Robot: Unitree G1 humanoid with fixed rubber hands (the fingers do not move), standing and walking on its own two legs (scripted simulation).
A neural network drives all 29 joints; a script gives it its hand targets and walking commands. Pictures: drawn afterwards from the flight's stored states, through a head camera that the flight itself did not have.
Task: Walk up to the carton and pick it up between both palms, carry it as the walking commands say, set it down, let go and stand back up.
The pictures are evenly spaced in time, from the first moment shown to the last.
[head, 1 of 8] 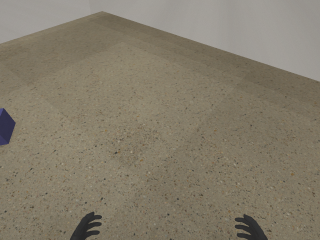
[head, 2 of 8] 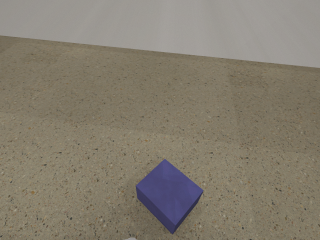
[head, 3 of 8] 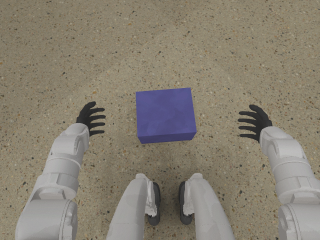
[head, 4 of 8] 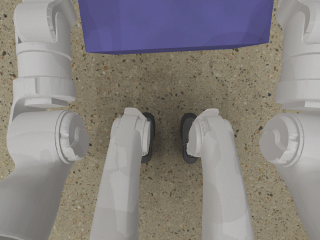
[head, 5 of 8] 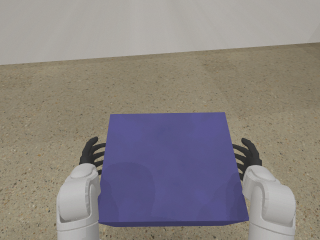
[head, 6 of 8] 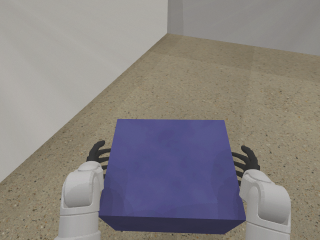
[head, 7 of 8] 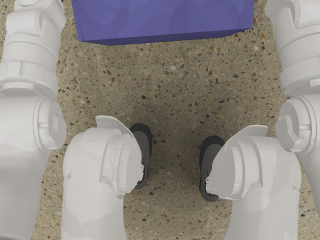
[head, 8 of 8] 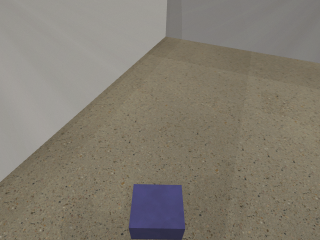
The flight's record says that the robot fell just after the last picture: no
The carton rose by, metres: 0.70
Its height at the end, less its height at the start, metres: +0.00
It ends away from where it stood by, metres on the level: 1.66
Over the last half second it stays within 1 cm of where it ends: yes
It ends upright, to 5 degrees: yes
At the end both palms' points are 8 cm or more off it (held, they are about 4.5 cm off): yes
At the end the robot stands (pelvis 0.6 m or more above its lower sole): yes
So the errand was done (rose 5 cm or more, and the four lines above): yes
